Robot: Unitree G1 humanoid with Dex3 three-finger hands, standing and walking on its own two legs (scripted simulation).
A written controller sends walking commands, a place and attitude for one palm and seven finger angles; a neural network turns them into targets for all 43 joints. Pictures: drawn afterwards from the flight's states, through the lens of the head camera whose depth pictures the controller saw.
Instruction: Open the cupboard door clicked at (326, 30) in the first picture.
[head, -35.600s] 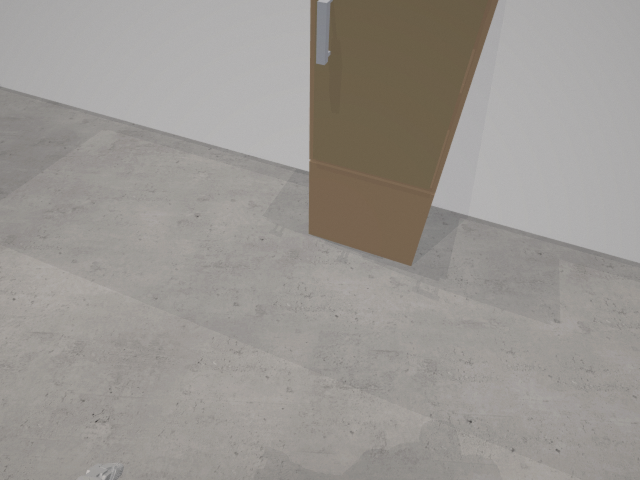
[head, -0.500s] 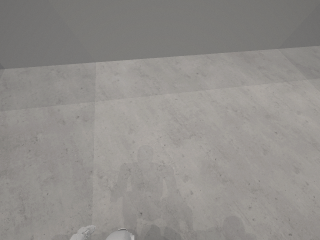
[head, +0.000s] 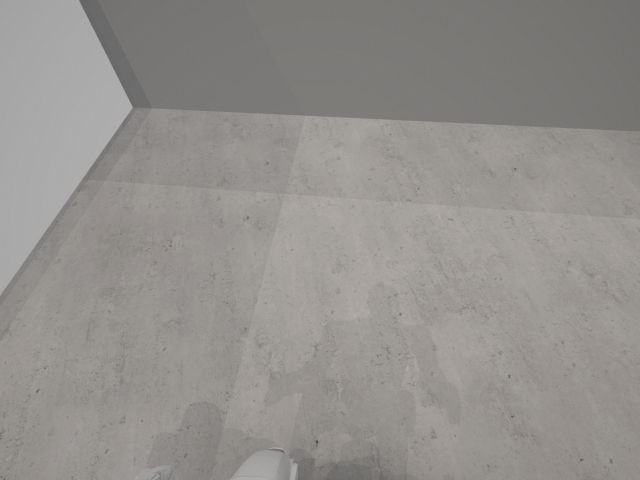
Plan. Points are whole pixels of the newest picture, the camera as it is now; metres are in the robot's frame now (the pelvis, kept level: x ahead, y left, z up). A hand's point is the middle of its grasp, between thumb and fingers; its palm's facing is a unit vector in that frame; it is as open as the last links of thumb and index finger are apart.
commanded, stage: turn to face it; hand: left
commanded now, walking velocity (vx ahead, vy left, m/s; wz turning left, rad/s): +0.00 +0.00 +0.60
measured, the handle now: out of the picture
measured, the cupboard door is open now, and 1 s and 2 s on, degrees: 42 42 42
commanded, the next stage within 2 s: none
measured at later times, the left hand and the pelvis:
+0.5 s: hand out of the picture +0.05 +0.22 -0.16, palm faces +0.34 -0.90 -0.26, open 7.4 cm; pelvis +0.04 -0.01 +0.00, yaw +19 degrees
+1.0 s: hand out of the picture -0.01 +0.16 -0.19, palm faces +0.62 -0.75 -0.21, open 7.3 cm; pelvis +0.07 -0.03 -0.01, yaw +39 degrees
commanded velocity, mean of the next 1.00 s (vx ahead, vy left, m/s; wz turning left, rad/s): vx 0.00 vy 0.00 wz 0.60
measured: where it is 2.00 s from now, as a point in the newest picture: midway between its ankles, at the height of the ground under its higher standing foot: outside the picture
